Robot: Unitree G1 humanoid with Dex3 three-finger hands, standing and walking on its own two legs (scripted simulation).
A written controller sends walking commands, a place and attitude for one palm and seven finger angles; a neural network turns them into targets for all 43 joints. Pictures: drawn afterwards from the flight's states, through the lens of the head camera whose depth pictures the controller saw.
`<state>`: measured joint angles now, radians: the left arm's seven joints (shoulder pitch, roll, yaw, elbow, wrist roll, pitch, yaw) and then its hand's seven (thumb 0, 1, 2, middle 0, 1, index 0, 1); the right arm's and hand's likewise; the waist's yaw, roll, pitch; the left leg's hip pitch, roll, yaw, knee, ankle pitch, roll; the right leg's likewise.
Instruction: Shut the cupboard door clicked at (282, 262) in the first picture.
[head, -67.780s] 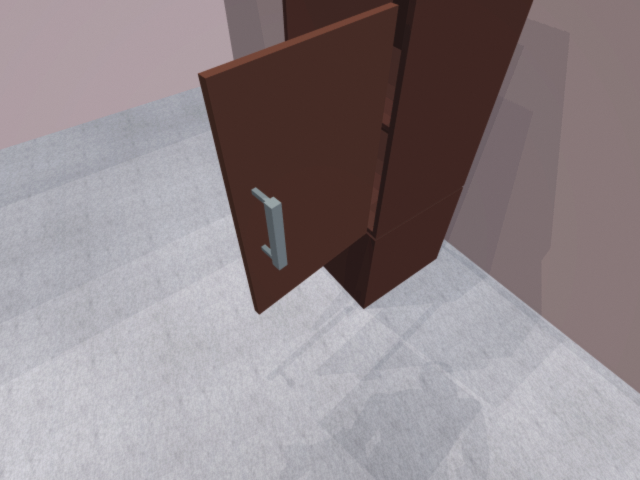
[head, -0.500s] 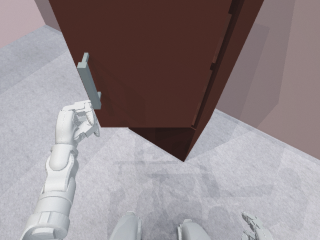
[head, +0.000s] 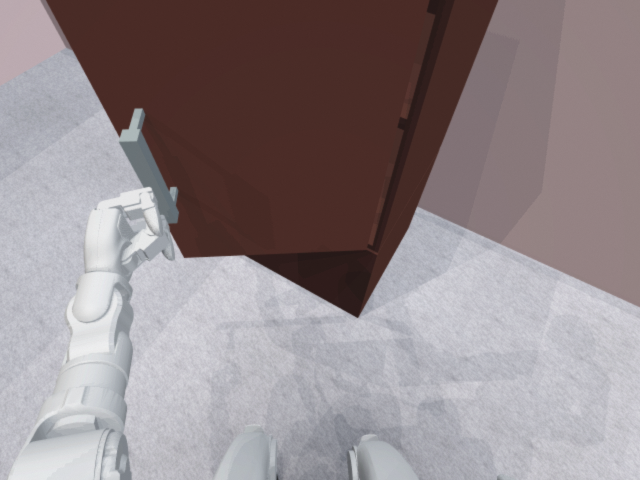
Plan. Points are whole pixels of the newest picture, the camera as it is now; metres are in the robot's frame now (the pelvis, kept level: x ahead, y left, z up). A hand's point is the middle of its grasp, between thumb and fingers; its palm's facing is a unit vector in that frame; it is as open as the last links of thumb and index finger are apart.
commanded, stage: bring the fist close to the handle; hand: left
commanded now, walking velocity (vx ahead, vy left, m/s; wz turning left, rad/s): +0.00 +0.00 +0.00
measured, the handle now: (155, 170) +0.52 +0.23 +0.04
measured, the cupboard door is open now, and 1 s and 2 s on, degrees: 34 25 14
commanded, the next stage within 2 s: push the door shut along its arc in 0.08 s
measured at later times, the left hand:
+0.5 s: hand (167, 205) +0.45 +0.20 +0.06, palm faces -0.03 -1.00 -0.05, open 3.1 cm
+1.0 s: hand (181, 174) +0.50 +0.19 +0.05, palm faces -0.13 -0.99 -0.03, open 3.1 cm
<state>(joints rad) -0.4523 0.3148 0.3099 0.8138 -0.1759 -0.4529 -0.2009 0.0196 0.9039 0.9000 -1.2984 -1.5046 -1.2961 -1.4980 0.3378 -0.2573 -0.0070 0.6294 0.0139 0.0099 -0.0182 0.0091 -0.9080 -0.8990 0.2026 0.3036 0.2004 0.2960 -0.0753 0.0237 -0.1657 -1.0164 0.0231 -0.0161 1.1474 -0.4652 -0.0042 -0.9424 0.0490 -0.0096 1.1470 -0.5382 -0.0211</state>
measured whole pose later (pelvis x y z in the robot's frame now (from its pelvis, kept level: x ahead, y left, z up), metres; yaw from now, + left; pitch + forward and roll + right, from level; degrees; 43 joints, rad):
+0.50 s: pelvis -0.01 +0.01 -0.01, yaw +0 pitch +21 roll -3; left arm -0.71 0.40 0.30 1.01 -0.14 -0.48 -0.27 0.02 0.90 0.90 -1.30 -1.50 -1.30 -1.50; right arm 0.28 -0.26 0.02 0.64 0.01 -0.01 -0.03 0.01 -0.91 -0.90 0.20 0.30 0.20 0.30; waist -0.10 0.02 -0.15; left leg -1.10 0.02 -0.04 1.21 -0.47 0.00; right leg -1.01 0.04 -0.03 1.19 -0.54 -0.01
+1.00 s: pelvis -0.01 +0.01 -0.02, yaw -1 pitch +25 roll -4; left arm -0.94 0.54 0.34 1.20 -0.10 -0.40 -0.36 0.02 0.90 0.90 -1.30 -1.50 -1.30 -1.50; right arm 0.36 -0.27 0.03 0.66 0.01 0.01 -0.01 0.01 -0.91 -0.90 0.20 0.30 0.20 0.30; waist -0.18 0.04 -0.15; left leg -1.22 0.03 -0.05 1.26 -0.48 0.01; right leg -1.11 0.06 -0.04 1.22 -0.54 -0.01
